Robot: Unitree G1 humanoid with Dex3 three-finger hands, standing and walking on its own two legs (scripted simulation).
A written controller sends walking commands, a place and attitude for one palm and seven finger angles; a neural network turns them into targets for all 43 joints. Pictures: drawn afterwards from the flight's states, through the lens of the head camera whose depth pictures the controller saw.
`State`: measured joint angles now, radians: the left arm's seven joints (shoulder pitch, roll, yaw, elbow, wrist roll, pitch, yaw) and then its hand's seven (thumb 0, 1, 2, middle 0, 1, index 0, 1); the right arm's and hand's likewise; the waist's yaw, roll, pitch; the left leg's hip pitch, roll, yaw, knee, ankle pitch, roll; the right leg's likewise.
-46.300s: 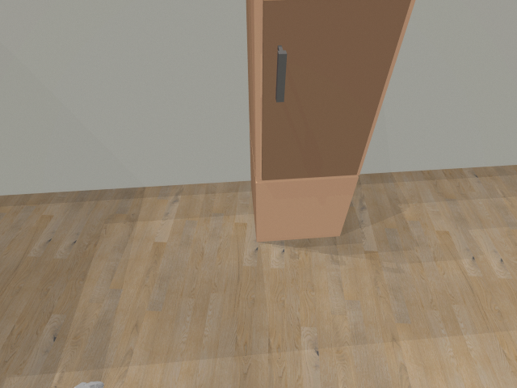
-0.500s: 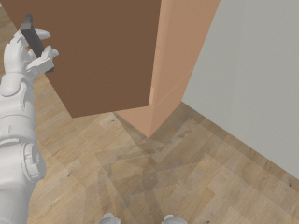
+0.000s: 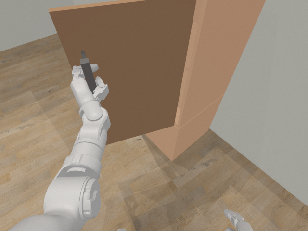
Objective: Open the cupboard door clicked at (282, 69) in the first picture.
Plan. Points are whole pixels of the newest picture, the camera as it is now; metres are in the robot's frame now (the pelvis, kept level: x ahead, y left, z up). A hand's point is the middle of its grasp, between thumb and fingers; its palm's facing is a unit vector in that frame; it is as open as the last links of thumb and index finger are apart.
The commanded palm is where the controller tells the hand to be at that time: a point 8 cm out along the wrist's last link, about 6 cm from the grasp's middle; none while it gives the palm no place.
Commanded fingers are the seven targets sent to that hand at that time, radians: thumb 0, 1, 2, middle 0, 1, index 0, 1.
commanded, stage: pull the door open along its arc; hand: left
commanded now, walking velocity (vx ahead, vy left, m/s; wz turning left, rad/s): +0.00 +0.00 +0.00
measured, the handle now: (90, 76) +0.51 +0.18 +0.12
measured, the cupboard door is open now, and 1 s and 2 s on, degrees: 68 97 95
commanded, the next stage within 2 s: open thumb and fingers to let go in 0.96 s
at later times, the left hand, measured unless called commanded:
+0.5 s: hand (103, 88) +0.47 +0.14 +0.12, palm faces +0.42 -0.91 +0.03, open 5.6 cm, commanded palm +0.39 +0.17 +0.11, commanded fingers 0.00 0.90 0.90 -0.40 -1.35 -0.40 -1.35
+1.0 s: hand (138, 124) +0.34 +0.04 +0.12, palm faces +0.28 -0.96 -0.02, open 6.0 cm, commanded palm +0.30 +0.08 +0.11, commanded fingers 0.00 0.90 0.90 -0.40 -1.35 -0.40 -1.35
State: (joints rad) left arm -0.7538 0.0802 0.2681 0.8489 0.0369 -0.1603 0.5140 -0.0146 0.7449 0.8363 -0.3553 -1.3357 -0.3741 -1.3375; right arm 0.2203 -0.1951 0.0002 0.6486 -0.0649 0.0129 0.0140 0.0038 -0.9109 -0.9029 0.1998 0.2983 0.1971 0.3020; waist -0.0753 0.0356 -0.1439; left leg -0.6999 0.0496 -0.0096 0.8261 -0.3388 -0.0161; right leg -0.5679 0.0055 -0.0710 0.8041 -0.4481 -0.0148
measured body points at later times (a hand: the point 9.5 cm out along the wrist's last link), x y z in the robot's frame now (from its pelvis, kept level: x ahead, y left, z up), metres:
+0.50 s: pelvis -0.01 +0.00 +0.01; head +0.04 -0.01 +0.45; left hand +0.44 +0.18 +0.12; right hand -0.03 -0.27 -0.12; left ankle +0.04 +0.13 -0.70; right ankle -0.03 -0.11 -0.70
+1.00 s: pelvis +0.03 +0.00 +0.02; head +0.02 -0.02 +0.47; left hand +0.32 +0.09 +0.12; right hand +0.23 -0.21 -0.06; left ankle +0.04 +0.13 -0.70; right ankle -0.03 -0.11 -0.70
